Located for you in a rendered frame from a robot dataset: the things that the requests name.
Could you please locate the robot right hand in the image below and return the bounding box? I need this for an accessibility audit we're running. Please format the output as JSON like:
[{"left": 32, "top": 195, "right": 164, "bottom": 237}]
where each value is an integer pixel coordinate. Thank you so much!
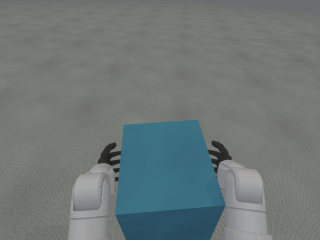
[{"left": 208, "top": 141, "right": 232, "bottom": 177}]

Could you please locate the carton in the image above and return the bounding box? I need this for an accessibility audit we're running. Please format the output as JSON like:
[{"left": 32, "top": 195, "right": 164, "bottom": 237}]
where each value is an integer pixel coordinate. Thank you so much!
[{"left": 115, "top": 119, "right": 226, "bottom": 240}]

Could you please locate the robot left forearm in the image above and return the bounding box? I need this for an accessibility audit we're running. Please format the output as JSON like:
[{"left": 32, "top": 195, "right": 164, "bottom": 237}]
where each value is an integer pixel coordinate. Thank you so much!
[{"left": 67, "top": 163, "right": 116, "bottom": 240}]

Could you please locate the robot right forearm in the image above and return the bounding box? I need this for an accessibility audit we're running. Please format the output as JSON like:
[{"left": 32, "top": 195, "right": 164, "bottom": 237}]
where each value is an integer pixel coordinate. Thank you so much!
[{"left": 217, "top": 160, "right": 273, "bottom": 240}]

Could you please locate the robot left hand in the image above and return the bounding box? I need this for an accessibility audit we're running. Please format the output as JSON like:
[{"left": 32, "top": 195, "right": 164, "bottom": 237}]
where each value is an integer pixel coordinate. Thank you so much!
[{"left": 98, "top": 142, "right": 121, "bottom": 182}]

